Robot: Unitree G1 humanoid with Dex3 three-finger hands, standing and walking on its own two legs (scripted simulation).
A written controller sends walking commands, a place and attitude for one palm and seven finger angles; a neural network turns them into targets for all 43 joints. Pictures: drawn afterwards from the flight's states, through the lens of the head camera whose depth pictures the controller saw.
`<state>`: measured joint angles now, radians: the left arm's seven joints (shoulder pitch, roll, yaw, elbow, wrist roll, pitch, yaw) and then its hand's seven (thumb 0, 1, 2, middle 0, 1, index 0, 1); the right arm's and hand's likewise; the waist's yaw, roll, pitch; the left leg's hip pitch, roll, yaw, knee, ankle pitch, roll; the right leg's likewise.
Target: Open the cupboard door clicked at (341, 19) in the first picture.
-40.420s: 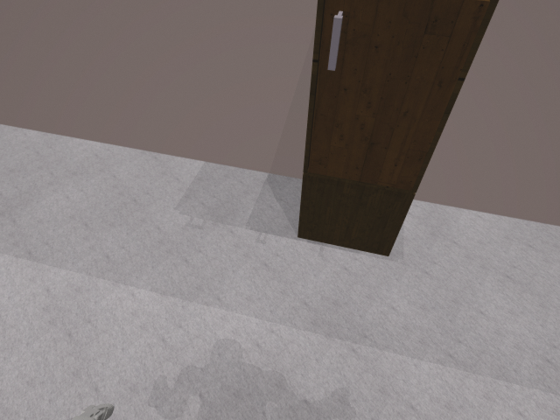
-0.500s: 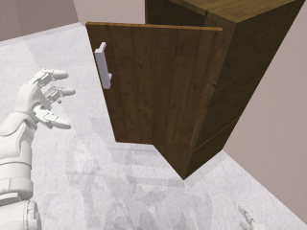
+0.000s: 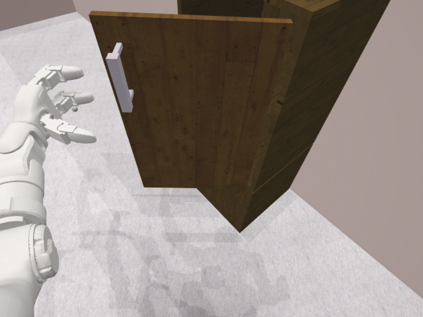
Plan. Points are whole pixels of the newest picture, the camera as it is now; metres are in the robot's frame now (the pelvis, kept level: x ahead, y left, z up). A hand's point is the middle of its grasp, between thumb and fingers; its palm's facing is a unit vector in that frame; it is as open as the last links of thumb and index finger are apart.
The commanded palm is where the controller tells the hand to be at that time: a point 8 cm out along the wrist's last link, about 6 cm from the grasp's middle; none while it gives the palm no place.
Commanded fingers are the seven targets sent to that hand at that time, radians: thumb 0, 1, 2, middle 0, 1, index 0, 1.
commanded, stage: move the hooked fingers beside the handle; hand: left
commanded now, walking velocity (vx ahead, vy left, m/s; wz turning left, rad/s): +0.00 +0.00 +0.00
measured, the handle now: (123, 79) +0.55 +0.19 +0.15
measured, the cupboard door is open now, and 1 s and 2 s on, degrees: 49 49 49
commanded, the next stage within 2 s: none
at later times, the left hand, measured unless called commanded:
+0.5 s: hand (93, 86) +0.51 +0.23 +0.16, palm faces +0.00 -1.00 +0.02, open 14.0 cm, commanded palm +0.48 +0.29 +0.15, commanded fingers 0.00 -0.50 0.30 -0.30 -1.20 -0.30 -1.20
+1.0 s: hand (85, 99) +0.48 +0.24 +0.15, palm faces +0.02 -1.00 +0.02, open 14.0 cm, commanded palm +0.47 +0.29 +0.15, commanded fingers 0.00 -0.50 0.30 -0.30 -1.20 -0.30 -1.20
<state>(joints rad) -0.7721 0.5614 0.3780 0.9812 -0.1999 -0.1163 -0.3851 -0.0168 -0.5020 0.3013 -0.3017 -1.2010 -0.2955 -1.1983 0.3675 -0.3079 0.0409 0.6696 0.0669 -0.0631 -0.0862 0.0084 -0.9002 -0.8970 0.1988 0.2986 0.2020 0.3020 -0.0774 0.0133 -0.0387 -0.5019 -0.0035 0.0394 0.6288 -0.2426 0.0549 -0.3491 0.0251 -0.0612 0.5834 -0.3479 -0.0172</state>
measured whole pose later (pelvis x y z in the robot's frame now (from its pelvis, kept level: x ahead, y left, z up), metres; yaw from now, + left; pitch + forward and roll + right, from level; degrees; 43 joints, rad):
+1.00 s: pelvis +0.02 +0.00 -0.01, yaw -1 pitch +11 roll -2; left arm -0.87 0.61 0.41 1.12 -0.17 -0.16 -0.40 -0.02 -0.50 0.30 -0.30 -1.20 -0.30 -1.20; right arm 0.34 -0.30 0.03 0.61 0.06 0.04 -0.06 0.00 -0.90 -0.90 0.20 0.30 0.20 0.30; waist -0.10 0.02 -0.08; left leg -0.62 0.01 0.03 0.72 -0.30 0.05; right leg -0.45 0.04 -0.06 0.65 -0.39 -0.02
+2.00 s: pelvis +0.02 +0.00 -0.01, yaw -1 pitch +13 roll -3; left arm -0.90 0.60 0.41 1.10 -0.16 -0.21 -0.37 -0.02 -0.50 0.30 -0.30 -1.20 -0.29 -1.20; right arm 0.37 -0.30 0.03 0.63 0.05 0.03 -0.06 0.00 -0.90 -0.90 0.20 0.30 0.20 0.30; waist -0.11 0.02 -0.09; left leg -0.65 0.02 0.04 0.74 -0.31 0.05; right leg -0.48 0.04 -0.06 0.66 -0.40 -0.02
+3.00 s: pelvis +0.01 +0.00 -0.01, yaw -1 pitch +11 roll -2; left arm -0.91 0.51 0.36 1.11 -0.16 -0.17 -0.28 -0.02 -0.50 0.30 -0.30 -1.20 -0.30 -1.20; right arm 0.38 -0.29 0.03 0.64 0.05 0.02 -0.05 0.00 -0.90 -0.90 0.20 0.30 0.20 0.30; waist -0.12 0.03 -0.09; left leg -0.62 0.02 0.04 0.73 -0.30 0.05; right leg -0.46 0.04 -0.05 0.67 -0.40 -0.02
